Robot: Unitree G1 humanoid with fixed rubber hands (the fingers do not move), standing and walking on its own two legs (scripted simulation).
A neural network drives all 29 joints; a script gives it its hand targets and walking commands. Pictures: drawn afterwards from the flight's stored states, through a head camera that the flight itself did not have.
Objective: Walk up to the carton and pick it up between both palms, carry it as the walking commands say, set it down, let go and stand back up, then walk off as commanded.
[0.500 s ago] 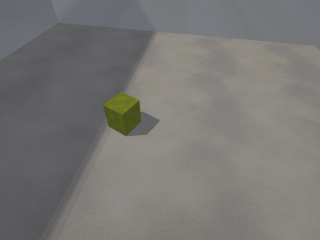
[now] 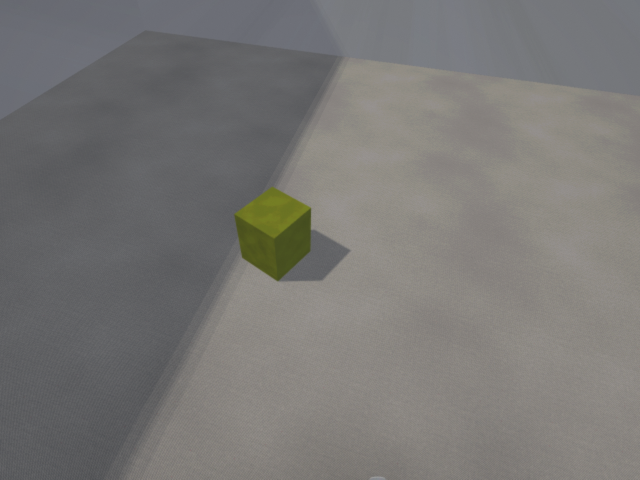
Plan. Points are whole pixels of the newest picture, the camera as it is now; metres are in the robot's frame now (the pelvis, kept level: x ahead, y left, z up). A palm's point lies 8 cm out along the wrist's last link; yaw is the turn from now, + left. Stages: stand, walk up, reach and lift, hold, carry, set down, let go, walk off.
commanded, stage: walk up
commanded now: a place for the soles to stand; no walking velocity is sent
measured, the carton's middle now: (275, 233) +1.14 +0.11 -0.64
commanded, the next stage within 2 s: none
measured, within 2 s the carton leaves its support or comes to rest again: neither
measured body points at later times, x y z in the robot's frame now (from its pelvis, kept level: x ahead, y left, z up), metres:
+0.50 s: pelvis +0.21 +0.04 -0.02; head +0.24 +0.07 +0.43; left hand +0.23 +0.38 -0.14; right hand +0.35 -0.28 -0.09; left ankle +0.25 +0.16 -0.73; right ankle +0.19 -0.09 -0.67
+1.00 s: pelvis +0.41 +0.06 -0.02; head +0.41 +0.08 +0.43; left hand +0.47 +0.40 -0.13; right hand +0.48 -0.27 -0.11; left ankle +0.39 +0.17 -0.73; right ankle +0.42 -0.07 -0.68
